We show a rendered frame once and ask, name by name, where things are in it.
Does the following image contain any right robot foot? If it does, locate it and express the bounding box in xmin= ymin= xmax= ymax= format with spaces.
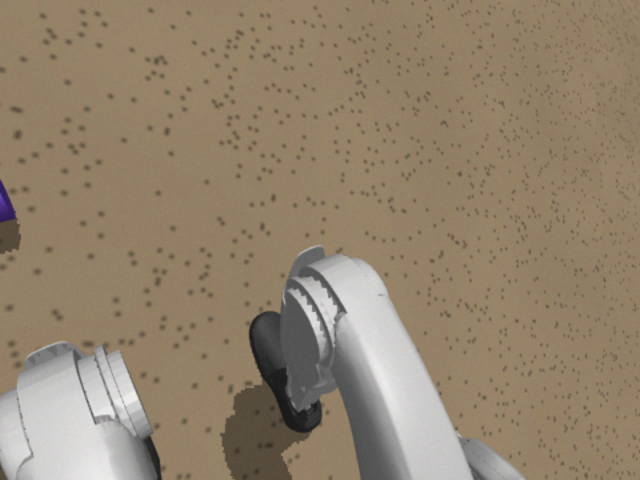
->
xmin=249 ymin=311 xmax=322 ymax=433

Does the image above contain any right robot hand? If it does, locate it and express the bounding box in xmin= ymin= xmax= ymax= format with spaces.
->
xmin=455 ymin=430 xmax=527 ymax=480

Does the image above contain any can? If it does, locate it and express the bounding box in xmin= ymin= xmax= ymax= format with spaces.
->
xmin=0 ymin=180 xmax=16 ymax=223

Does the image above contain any left robot foot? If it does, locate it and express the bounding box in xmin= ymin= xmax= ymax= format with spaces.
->
xmin=143 ymin=436 xmax=162 ymax=480

